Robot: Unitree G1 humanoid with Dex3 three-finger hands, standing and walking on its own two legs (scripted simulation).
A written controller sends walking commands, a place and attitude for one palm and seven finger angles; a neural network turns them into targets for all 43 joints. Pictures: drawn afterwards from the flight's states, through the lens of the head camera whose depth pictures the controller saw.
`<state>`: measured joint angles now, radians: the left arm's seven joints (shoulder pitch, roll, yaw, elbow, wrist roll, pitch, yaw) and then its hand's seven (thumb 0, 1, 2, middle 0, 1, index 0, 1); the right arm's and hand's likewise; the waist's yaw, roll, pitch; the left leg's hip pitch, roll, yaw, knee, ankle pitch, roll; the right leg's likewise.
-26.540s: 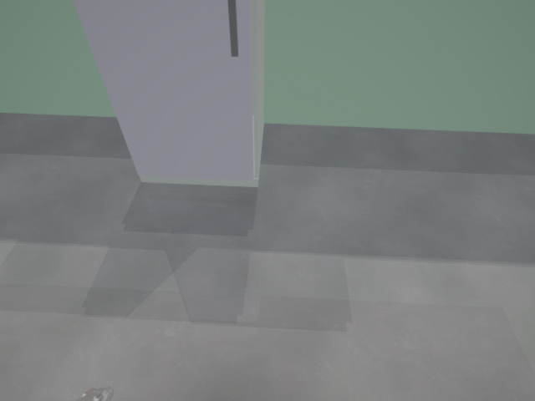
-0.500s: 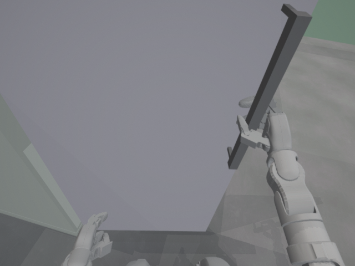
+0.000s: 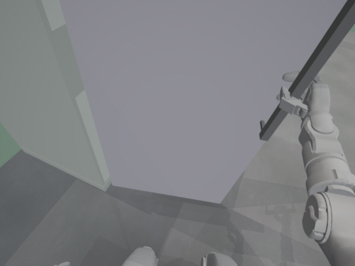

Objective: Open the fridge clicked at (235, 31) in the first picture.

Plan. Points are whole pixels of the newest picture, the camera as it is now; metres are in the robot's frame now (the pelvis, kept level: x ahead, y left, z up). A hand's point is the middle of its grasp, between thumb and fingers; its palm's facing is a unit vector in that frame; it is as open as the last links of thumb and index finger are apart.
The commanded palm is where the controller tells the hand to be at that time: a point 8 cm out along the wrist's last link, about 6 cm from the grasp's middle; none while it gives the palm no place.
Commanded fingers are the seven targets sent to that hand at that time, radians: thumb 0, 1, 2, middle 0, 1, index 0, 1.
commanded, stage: stop walking and hold the door back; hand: right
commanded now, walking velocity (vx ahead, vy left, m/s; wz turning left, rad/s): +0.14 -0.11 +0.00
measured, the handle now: (296, 80) +0.51 -0.18 +0.19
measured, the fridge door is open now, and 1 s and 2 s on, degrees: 74 71 69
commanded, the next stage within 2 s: loosen the grip on the handle in 0.96 s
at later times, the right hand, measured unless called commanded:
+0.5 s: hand (286, 97) +0.47 -0.16 +0.17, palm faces +0.04 +0.99 -0.16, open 5.8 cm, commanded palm +0.47 -0.23 +0.14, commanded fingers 0.00 -0.90 -0.90 0.45 1.40 0.45 1.40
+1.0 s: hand (284, 92) +0.50 -0.16 +0.16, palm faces +0.04 +0.99 -0.15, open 5.5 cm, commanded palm +0.47 -0.22 +0.14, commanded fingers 0.00 -0.90 -0.90 0.45 1.40 0.45 1.40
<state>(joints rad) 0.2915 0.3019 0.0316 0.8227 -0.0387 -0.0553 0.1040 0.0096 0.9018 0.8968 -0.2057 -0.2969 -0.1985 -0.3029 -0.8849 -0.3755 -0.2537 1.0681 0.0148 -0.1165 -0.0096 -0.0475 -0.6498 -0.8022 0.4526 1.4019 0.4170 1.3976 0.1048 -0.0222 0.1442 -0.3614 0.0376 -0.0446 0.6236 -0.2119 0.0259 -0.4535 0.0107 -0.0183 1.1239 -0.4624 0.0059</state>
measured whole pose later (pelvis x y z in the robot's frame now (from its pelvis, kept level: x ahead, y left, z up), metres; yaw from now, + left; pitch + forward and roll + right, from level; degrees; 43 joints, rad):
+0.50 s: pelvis -0.01 -0.03 -0.01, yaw +6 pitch -3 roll +2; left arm 0.31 0.23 -0.03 0.78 -0.03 -0.09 0.09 0.01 0.90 0.90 -0.21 -0.30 -0.20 -0.30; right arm -0.95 -0.38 -0.23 1.09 -0.01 -0.14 0.01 0.00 -0.64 -0.82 0.45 1.40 0.42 1.40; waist 0.06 -0.03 0.10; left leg -0.34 0.01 0.06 0.62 -0.20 0.00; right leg -0.37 -0.11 -0.01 0.81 -0.43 0.01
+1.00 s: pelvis +0.02 -0.03 +0.01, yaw +7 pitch -1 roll +1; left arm 0.27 0.28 -0.01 0.73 -0.03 -0.06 0.11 0.01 0.90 0.90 -0.21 -0.30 -0.20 -0.30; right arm -0.81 -0.37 -0.22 0.93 0.02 -0.15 -0.01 -0.04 -0.67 -0.82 0.45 1.40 0.43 1.40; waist 0.05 -0.01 0.05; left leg -0.30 0.02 0.03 0.52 -0.21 -0.02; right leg -0.28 -0.06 -0.08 0.58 -0.28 0.00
